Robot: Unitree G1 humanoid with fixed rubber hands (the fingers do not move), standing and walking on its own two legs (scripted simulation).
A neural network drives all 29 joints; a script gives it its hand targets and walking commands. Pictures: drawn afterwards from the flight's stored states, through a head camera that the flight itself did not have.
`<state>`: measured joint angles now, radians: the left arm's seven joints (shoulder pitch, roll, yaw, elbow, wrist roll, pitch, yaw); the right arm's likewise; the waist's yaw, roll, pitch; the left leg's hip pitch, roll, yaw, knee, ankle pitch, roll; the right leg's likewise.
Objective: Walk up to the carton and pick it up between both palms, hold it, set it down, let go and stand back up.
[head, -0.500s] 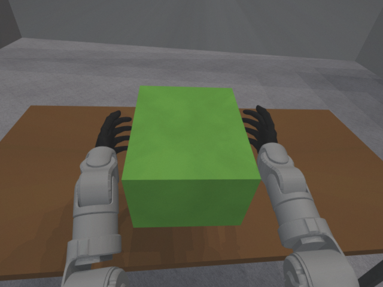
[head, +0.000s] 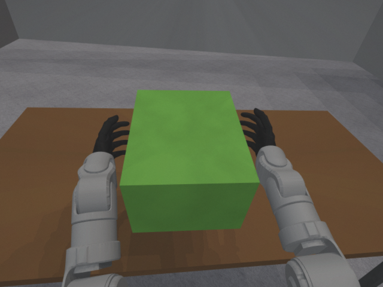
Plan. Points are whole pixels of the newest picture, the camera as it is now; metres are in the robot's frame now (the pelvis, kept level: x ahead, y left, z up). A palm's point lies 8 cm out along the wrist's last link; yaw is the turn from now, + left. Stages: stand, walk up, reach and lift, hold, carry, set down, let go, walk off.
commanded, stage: hold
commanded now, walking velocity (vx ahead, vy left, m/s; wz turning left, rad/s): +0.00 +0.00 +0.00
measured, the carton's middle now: (185, 155) +0.40 +0.01 +0.12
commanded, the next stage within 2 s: none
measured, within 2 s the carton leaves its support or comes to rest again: neither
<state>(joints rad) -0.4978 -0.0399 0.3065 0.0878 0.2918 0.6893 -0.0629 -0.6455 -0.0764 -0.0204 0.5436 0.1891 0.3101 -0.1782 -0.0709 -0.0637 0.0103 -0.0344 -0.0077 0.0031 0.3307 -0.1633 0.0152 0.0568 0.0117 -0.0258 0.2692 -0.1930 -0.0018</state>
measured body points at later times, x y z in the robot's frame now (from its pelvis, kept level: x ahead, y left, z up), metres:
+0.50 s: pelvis -0.01 +0.00 +0.00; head -0.06 +0.03 +0.45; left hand +0.36 +0.17 +0.17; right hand +0.37 -0.15 +0.19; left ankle +0.02 +0.11 -0.75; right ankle -0.02 -0.11 -0.75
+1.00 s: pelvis +0.00 +0.00 +0.00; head -0.05 +0.03 +0.45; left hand +0.36 +0.17 +0.16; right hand +0.38 -0.16 +0.18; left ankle +0.02 +0.11 -0.75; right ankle -0.02 -0.11 -0.75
